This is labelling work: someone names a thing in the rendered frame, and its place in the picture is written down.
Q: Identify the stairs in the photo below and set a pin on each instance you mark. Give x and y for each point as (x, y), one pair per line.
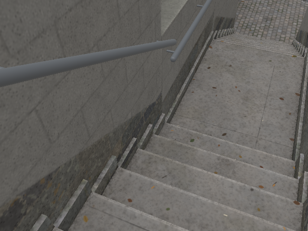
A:
(262, 43)
(188, 181)

